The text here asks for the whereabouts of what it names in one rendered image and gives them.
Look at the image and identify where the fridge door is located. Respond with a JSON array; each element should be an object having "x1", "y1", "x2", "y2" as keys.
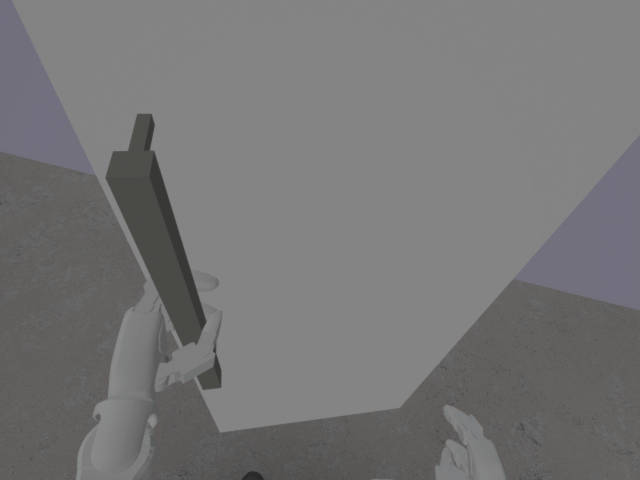
[{"x1": 12, "y1": 0, "x2": 640, "y2": 433}]

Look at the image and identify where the handle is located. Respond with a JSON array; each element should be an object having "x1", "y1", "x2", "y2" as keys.
[{"x1": 105, "y1": 114, "x2": 221, "y2": 390}]

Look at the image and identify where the robot right hand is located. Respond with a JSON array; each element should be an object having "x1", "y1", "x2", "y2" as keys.
[{"x1": 435, "y1": 405, "x2": 509, "y2": 480}]

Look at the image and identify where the robot left hand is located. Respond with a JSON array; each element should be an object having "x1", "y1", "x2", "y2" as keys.
[{"x1": 108, "y1": 269, "x2": 222, "y2": 401}]

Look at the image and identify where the left robot forearm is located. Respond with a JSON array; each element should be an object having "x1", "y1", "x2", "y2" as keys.
[{"x1": 76, "y1": 396, "x2": 160, "y2": 480}]

